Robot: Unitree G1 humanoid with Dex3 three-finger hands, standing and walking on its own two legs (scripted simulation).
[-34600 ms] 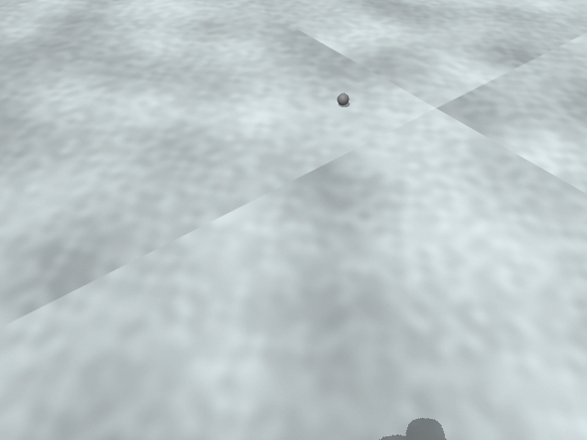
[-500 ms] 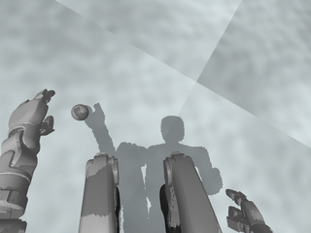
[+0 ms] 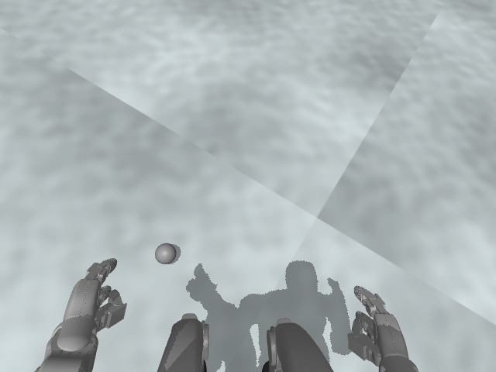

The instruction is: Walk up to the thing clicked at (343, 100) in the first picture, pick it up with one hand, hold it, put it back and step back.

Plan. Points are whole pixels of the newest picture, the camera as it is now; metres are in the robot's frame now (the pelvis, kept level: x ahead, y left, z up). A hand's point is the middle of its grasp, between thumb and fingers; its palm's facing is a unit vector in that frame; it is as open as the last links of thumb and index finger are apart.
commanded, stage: home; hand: left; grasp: from above
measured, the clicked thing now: (165, 253) +0.51 +0.23 -0.61
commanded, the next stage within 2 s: none
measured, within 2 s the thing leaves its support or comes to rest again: neither
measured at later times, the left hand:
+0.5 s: hand (98, 334) +0.19 +0.19 +0.03, palm faces +0.07 -0.98 -0.20, open 7.4 cm
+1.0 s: hand (103, 335) +0.19 +0.18 +0.03, palm faces +0.06 -0.98 -0.20, open 7.4 cm
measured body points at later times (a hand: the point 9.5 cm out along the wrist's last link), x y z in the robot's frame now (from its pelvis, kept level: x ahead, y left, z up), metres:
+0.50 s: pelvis +0.04 +0.00 +0.08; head +0.05 +0.01 +0.53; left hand +0.19 +0.24 +0.04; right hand +0.21 -0.23 +0.02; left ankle +0.05 +0.11 -0.61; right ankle +0.02 -0.13 -0.61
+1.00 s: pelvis +0.04 +0.00 +0.07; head +0.06 +0.00 +0.52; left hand +0.19 +0.23 +0.04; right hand +0.19 -0.24 +0.01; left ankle +0.05 +0.11 -0.61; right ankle +0.02 -0.13 -0.61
